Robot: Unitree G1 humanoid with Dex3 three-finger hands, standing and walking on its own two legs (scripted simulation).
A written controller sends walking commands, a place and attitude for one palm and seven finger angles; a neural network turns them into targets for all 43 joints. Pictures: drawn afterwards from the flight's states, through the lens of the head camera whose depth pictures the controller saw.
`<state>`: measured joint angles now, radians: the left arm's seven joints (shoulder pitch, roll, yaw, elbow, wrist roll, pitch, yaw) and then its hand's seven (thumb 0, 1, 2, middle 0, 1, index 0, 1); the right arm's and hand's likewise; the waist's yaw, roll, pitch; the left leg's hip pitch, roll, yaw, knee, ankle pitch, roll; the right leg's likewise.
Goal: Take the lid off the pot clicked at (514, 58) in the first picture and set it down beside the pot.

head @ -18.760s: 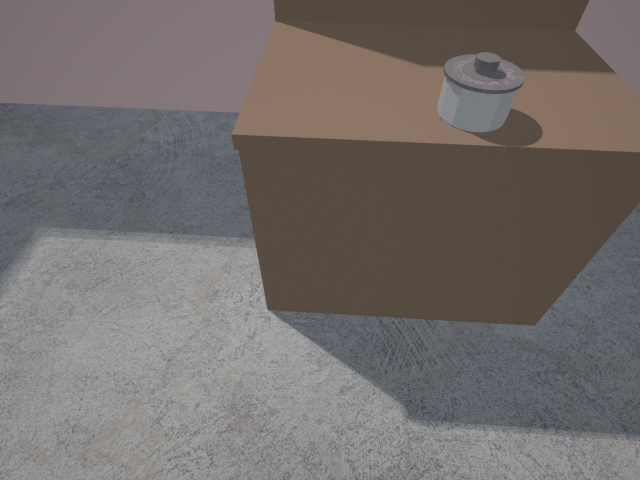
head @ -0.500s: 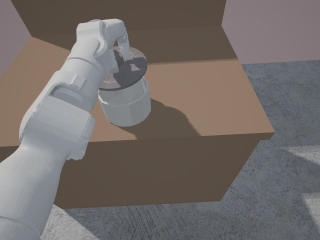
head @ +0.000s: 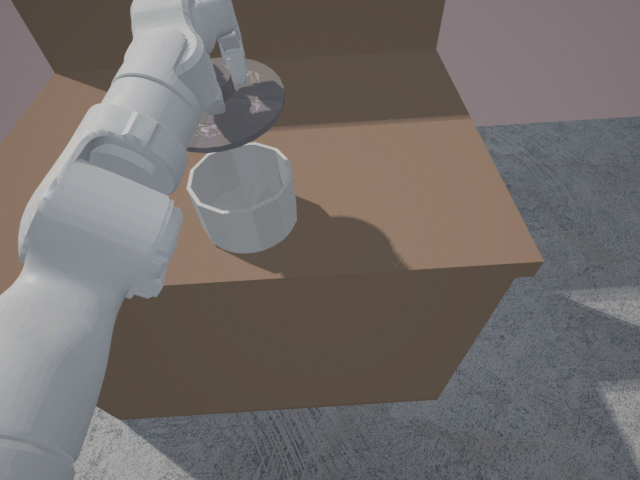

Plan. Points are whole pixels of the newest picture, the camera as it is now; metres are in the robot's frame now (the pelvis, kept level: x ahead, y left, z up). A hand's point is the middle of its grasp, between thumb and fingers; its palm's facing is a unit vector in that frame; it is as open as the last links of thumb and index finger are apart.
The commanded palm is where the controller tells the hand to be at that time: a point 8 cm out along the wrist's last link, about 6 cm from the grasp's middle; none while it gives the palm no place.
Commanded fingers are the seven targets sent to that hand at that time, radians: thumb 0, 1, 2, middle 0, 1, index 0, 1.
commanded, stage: lift the lid straight up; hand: left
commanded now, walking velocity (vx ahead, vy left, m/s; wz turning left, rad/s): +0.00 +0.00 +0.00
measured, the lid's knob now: (211, 84) +0.52 +0.09 +0.24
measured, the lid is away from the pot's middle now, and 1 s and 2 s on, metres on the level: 0.00 0.06 0.18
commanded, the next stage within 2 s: move the lid sideways beside the pot in 0.54 s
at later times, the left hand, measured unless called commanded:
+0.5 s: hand (180, 52) +0.48 +0.10 +0.29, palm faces -0.23 -0.07 -0.97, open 7.4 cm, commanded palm +0.49 +0.10 +0.34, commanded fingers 0.00 0.69 0.85 -0.80 -1.08 -0.87 -1.12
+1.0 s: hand (152, 58) +0.50 +0.14 +0.28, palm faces -0.22 -0.05 -0.97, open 7.4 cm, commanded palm +0.50 +0.15 +0.34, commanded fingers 0.00 0.69 0.85 -0.80 -1.08 -0.87 -1.12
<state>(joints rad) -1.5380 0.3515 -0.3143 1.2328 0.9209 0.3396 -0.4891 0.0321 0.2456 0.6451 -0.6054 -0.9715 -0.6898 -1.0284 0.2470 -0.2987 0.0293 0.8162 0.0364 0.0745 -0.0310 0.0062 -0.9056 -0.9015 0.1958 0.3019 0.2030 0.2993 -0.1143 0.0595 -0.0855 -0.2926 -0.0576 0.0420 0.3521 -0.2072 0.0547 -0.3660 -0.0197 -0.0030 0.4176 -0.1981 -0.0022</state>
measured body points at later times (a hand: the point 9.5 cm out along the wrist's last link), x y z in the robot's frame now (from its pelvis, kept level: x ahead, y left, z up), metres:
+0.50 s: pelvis +0.00 +0.01 +0.00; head +0.03 -0.02 +0.45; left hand +0.49 +0.10 +0.35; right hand +0.09 -0.26 -0.14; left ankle -0.03 +0.09 -0.74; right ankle +0.00 -0.12 -0.74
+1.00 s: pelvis +0.00 +0.00 +0.00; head +0.03 -0.02 +0.45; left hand +0.50 +0.14 +0.34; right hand +0.05 -0.27 -0.14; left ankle -0.03 +0.09 -0.74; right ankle +0.00 -0.12 -0.74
